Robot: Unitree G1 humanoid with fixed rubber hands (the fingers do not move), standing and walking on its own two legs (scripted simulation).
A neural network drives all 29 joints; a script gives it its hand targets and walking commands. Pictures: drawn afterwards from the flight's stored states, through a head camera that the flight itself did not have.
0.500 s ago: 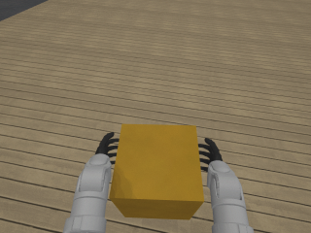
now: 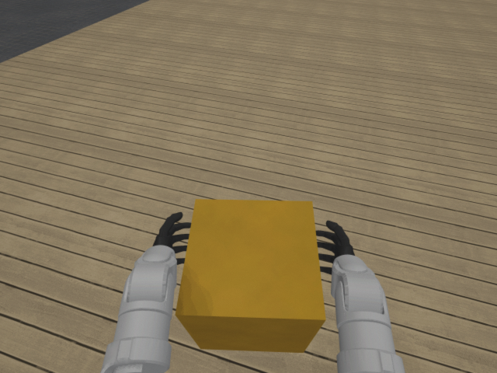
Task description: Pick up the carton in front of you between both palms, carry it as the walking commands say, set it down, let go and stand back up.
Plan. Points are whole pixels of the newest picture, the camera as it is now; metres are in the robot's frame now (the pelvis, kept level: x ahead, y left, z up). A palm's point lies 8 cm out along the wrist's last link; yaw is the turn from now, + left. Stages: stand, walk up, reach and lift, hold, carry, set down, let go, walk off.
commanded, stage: hold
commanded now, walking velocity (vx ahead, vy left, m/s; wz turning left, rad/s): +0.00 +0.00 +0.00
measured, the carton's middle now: (252, 280) +0.30 +0.00 -0.05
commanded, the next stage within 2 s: set down in 0.26 s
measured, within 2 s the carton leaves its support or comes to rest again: neither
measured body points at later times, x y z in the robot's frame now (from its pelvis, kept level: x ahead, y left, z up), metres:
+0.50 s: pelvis +0.00 -0.02 -0.01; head -0.04 -0.03 +0.44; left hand +0.32 +0.13 +0.04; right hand +0.32 -0.17 +0.03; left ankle +0.02 +0.11 -0.74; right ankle +0.04 -0.13 -0.74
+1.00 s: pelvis -0.03 -0.01 -0.09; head +0.18 -0.03 +0.31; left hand +0.37 +0.11 -0.17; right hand +0.36 -0.19 -0.18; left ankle +0.02 +0.11 -0.74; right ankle +0.05 -0.13 -0.74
